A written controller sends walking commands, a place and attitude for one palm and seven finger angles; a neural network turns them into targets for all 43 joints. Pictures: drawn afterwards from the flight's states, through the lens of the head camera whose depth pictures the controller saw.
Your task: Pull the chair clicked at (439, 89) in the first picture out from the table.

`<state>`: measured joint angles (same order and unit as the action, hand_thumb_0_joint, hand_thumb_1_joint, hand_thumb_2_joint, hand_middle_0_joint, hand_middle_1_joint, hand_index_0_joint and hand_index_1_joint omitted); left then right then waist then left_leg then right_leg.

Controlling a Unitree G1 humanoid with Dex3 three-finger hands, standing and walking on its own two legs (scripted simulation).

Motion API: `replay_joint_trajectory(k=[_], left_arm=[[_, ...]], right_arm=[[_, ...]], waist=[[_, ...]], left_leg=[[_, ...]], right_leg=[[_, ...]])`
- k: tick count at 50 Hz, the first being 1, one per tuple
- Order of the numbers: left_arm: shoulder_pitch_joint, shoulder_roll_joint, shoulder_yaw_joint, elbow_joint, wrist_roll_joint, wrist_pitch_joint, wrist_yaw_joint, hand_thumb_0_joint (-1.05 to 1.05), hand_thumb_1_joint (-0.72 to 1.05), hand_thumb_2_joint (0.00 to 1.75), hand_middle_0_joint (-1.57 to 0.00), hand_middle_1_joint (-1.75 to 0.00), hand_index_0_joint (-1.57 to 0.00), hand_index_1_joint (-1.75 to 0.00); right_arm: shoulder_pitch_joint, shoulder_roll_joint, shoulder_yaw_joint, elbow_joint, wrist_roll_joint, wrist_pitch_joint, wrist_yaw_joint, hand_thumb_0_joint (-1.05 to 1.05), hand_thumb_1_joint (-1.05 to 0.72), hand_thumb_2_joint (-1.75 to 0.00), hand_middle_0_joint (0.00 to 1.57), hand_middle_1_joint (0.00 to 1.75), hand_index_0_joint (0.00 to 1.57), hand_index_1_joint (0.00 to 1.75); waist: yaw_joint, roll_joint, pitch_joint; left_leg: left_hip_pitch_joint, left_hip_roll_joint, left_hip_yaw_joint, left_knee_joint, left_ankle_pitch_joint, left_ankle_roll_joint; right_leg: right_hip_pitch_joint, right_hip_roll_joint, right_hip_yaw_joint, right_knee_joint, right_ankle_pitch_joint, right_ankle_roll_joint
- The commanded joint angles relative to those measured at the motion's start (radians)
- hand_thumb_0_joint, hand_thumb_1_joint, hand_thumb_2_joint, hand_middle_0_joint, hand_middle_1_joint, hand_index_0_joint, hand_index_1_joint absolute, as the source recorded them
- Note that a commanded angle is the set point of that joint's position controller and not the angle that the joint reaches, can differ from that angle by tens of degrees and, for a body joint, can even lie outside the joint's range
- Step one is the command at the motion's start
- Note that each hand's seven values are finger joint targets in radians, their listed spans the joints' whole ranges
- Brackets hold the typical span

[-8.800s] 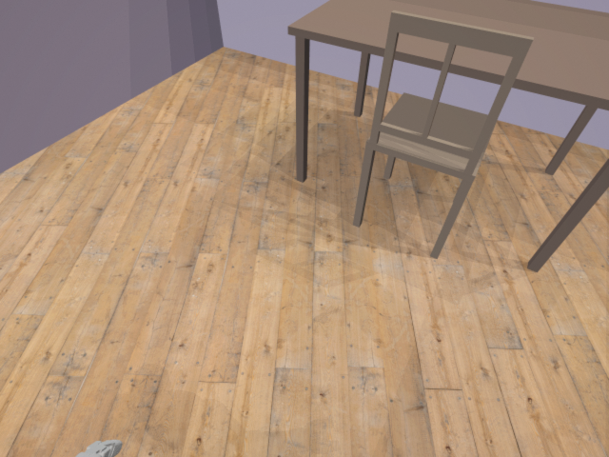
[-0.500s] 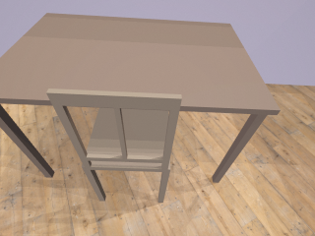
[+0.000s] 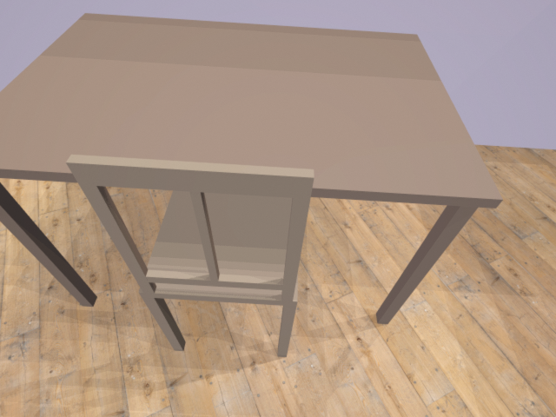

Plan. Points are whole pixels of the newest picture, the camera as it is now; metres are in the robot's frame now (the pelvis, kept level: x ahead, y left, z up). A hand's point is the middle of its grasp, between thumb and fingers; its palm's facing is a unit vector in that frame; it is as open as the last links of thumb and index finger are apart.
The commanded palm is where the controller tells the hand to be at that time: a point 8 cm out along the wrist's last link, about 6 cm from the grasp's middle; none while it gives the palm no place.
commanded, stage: come to a stop and stand still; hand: left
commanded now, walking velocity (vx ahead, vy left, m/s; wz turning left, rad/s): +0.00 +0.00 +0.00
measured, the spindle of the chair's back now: (207, 240) +0.43 +0.17 -0.08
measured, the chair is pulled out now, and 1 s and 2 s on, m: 0.00 0.00 0.00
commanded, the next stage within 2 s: look again from close up in 0.54 s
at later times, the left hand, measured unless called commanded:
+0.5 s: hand out of the picture -0.03 +0.24 -0.16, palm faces +0.02 -0.97 -0.26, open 7.4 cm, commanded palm none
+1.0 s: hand out of the picture -0.04 +0.20 -0.17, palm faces +0.02 -0.99 -0.17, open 7.4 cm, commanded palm none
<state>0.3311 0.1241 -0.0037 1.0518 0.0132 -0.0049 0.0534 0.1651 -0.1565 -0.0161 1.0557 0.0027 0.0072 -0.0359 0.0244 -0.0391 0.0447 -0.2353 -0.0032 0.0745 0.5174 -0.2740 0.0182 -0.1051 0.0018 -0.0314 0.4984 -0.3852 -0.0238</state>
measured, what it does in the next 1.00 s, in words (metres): stands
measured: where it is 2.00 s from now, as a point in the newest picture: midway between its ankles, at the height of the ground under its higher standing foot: outside the picture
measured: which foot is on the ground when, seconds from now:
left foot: down 0.00-1.00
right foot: down 0.00-1.00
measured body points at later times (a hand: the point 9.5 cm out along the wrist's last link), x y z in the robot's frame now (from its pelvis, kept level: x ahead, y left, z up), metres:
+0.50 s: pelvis -0.05 +0.05 +0.00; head -0.04 +0.04 +0.45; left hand -0.03 +0.29 -0.14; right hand -0.02 -0.19 -0.15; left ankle +0.00 +0.11 -0.73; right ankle -0.07 -0.10 -0.73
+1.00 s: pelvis -0.02 +0.03 +0.01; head -0.01 +0.04 +0.45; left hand -0.04 +0.25 -0.16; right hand +0.01 -0.20 -0.15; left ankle +0.00 +0.11 -0.73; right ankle -0.07 -0.10 -0.73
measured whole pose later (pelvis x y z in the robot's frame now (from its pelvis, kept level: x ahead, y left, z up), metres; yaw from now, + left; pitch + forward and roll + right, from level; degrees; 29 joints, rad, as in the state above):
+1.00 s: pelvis -0.02 +0.03 +0.01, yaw +1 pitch +0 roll +0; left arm 0.32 0.15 -0.03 1.11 0.01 -0.02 0.04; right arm 0.23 -0.17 0.01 1.11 0.00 -0.03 -0.02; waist 0.01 -0.02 0.02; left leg -0.23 -0.06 0.07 0.43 -0.20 0.07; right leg -0.12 -0.02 0.02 0.45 -0.33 0.01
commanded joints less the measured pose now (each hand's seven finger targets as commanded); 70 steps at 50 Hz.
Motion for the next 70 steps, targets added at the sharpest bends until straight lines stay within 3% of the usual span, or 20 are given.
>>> replay_joint_trajectory(k=[1,2,3,4,5,6,7,8,10,12,14,16,18,25,32,38,50,53,61,70], left_arm=[[0.12,0.146,0.03,-0.043,0.016,-0.034,0.037,0.0,0.9,0.9,-0.2,-0.3,-0.2,-0.3],[0.076,0.198,0.041,-0.102,0.018,-0.035,0.026,0.0,0.9,0.9,-0.2,-0.3,-0.2,-0.3],[0.044,0.191,0.036,-0.119,0.017,-0.039,0.02,0.0,0.9,0.9,-0.2,-0.3,-0.2,-0.3],[0.029,0.187,0.034,-0.139,0.016,-0.041,0.016,0.0,0.9,0.9,-0.2,-0.3,-0.2,-0.3],[0.02,0.187,0.037,-0.16,0.013,-0.041,0.014,0.0,0.9,0.9,-0.2,-0.3,-0.2,-0.3],[0.027,0.186,0.036,-0.165,0.005,-0.033,0.012,0.0,0.9,0.9,-0.2,-0.3,-0.2,-0.3],[0.032,0.175,0.032,-0.158,0.001,-0.019,0.01,0.0,0.9,0.9,-0.2,-0.3,-0.2,-0.3],[0.044,0.152,0.026,-0.152,0.002,-0.007,0.009,0.0,0.9,0.9,-0.2,-0.3,-0.2,-0.3],[0.043,0.15,0.02,-0.144,0.009,0.006,0.001,0.0,0.9,0.9,-0.2,-0.3,-0.2,-0.3],[0.016,0.166,0.019,-0.15,0.009,0.008,-0.005,0.0,0.9,0.9,-0.2,-0.3,-0.2,-0.3],[0.004,0.18,0.024,-0.157,0.01,0.012,-0.009,0.0,0.9,0.9,-0.2,-0.3,-0.2,-0.3],[0.025,0.186,0.027,-0.151,0.012,0.014,-0.012,0.0,0.9,0.9,-0.2,-0.3,-0.2,-0.3],[0.043,0.182,0.024,-0.14,0.012,0.013,-0.013,0.0,0.9,0.9,-0.2,-0.3,-0.2,-0.3],[0.052,0.182,0.012,-0.095,0.008,-0.004,-0.016,0.0,0.9,0.9,-0.2,-0.3,-0.2,-0.3],[0.078,0.165,0.001,-0.031,0.003,-0.015,-0.012,0.0,0.9,0.9,-0.2,-0.3,-0.2,-0.3],[0.082,0.152,-0.006,0.014,0.0,-0.024,-0.007,0.0,0.9,0.9,-0.2,-0.3,-0.2,-0.3],[0.068,0.145,-0.007,0.03,0.001,-0.021,-0.005,0.0,0.9,0.9,-0.2,-0.3,-0.2,-0.3],[0.059,0.148,-0.005,0.026,0.0,-0.022,-0.005,0.0,0.9,0.9,-0.2,-0.3,-0.2,-0.3],[0.042,0.155,-0.002,0.022,-0.001,-0.02,-0.005,0.0,0.9,0.9,-0.2,-0.3,-0.2,-0.3],[0.044,0.158,-0.001,0.023,-0.003,-0.022,-0.007,0.0,0.9,0.9,-0.2,-0.3,-0.2,-0.3]], right_arm=[[0.014,-0.138,-0.025,-0.128,-0.004,-0.023,0.001,0.0,-0.9,-0.9,0.2,0.3,0.2,0.3],[0.079,-0.079,-0.021,-0.143,-0.01,-0.014,0.014,0.0,-0.9,-0.9,0.2,0.3,0.2,0.3],[0.093,-0.078,-0.02,-0.153,-0.01,-0.012,0.017,0.0,-0.9,-0.9,0.2,0.3,0.2,0.3],[0.11,-0.078,-0.021,-0.159,-0.011,-0.017,0.02,0.0,-0.9,-0.9,0.2,0.3,0.2,0.3],[0.129,-0.102,-0.018,-0.156,-0.017,-0.023,0.021,0.0,-0.9,-0.9,0.2,0.3,0.2,0.3],[0.132,-0.122,-0.023,-0.16,-0.018,-0.027,0.018,0.0,-0.9,-0.9,0.2,0.3,0.2,0.3],[0.115,-0.14,-0.021,-0.165,-0.017,-0.026,0.013,0.0,-0.9,-0.9,0.2,0.3,0.2,0.3],[0.079,-0.147,-0.017,-0.176,-0.014,-0.023,0.011,0.0,-0.9,-0.9,0.2,0.3,0.2,0.3],[0.039,-0.144,-0.012,-0.19,-0.016,-0.018,0.016,0.0,-0.9,-0.9,0.2,0.3,0.2,0.3],[0.055,-0.151,-0.012,-0.184,-0.019,-0.012,0.024,0.0,-0.9,-0.9,0.2,0.3,0.2,0.3],[0.079,-0.16,-0.019,-0.172,-0.024,-0.009,0.028,0.0,-0.9,-0.9,0.2,0.3,0.2,0.3],[0.081,-0.172,-0.018,-0.166,-0.024,-0.012,0.029,0.0,-0.9,-0.9,0.2,0.3,0.2,0.3],[0.076,-0.179,-0.017,-0.157,-0.022,-0.014,0.028,0.0,-0.9,-0.9,0.2,0.3,0.2,0.3],[0.101,-0.162,-0.008,-0.098,-0.013,-0.023,0.027,0.0,-0.9,-0.9,0.2,0.3,0.2,0.3],[0.125,-0.153,0.0,-0.037,-0.007,-0.038,0.021,0.0,-0.9,-0.9,0.2,0.3,0.2,0.3],[0.131,-0.132,0.007,0.004,-0.001,-0.048,0.014,0.0,-0.9,-0.9,0.2,0.3,0.2,0.3],[0.106,-0.119,0.013,0.029,-0.002,-0.047,0.008,0.0,-0.9,-0.9,0.2,0.3,0.2,0.3],[0.106,-0.125,0.012,0.028,-0.004,-0.05,0.007,0.0,-0.9,-0.9,0.2,0.3,0.2,0.3],[0.096,-0.126,0.015,0.033,-0.004,-0.047,0.005,0.0,-0.9,-0.9,0.2,0.3,0.2,0.3],[0.104,-0.123,0.017,0.043,-0.003,-0.046,0.003,0.0,-0.9,-0.9,0.2,0.3,0.2,0.3]], waist=[[-0.021,0.075,0.026],[-0.046,-0.009,-0.021],[-0.055,-0.046,-0.066],[-0.064,-0.042,-0.098],[-0.06,0.027,-0.124],[-0.053,0.103,-0.142],[-0.038,0.145,-0.119],[-0.013,0.143,-0.055],[0.003,0.07,0.063],[-0.016,0.032,0.091],[-0.023,0.057,0.086],[-0.011,0.093,0.045],[-0.001,0.075,0.019],[-0.011,0.026,0.029],[-0.02,0.054,-0.011],[-0.024,0.023,-0.028],[-0.018,0.022,0.022],[-0.018,0.032,-0.01],[-0.015,0.023,0.014],[-0.014,0.015,-0.009]], left_leg=[[0.064,0.1,-0.04,0.182,0.436,0.008],[-0.072,0.058,-0.062,0.155,0.071,0.015],[-0.076,0.042,-0.048,0.104,-0.031,0.012],[-0.036,0.034,-0.045,0.043,0.039,0.014],[0.031,0.041,-0.045,0.029,0.192,0.018],[0.079,0.084,-0.109,0.037,0.366,0.044],[0.06,0.135,-0.187,0.002,0.414,0.083],[-0.009,0.159,-0.226,-0.043,0.352,0.103],[-0.125,0.135,-0.237,-0.11,0.088,0.091],[-0.139,0.101,-0.22,-0.156,-0.139,0.061],[-0.137,0.104,-0.241,-0.221,-0.273,0.054],[-0.147,0.122,-0.283,-0.278,-0.323,0.063],[-0.135,0.127,-0.293,-0.296,-0.32,0.066],[-0.071,0.105,-0.244,-0.273,-0.213,0.051],[0.016,0.101,-0.212,-0.241,-0.055,0.045],[0.084,0.093,-0.16,-0.166,0.169,0.044],[0.076,0.093,-0.152,-0.163,0.203,0.041],[0.098,0.093,-0.153,-0.156,0.25,0.04],[0.088,0.094,-0.15,-0.156,0.265,0.037],[0.114,0.095,-0.148,-0.148,0.318,0.037]], right_leg=[[-0.169,-0.167,0.157,-0.071,0.926,0.04],[-0.059,-0.206,0.174,-0.039,0.842,-0.024],[-0.032,-0.206,0.167,-0.013,0.775,-0.07],[-0.025,-0.186,0.141,0.032,0.768,-0.078],[-0.03,-0.154,0.111,0.085,0.747,-0.071],[-0.074,-0.116,0.081,0.115,0.59,-0.05],[-0.101,-0.069,0.04,0.107,0.329,-0.026],[-0.112,-0.038,0.025,0.064,0.116,-0.013],[-0.125,-0.04,0.041,-0.012,0.01,-0.019],[-0.172,-0.058,0.072,-0.049,-0.074,-0.029],[-0.198,-0.049,0.062,-0.037,-0.12,-0.024],[-0.155,-0.035,0.04,0.005,-0.085,-0.019],[-0.137,-0.033,0.043,0.001,-0.065,-0.019],[-0.16,-0.061,0.098,-0.089,-0.033,-0.023],[-0.149,-0.079,0.106,-0.102,0.071,-0.014],[-0.134,-0.099,0.113,-0.121,0.189,-0.005],[-0.124,-0.097,0.111,-0.138,0.208,-0.001],[-0.106,-0.101,0.111,-0.13,0.242,-0.001],[-0.093,-0.104,0.109,-0.141,0.26,0.0],[-0.067,-0.105,0.103,-0.148,0.309,0.0]])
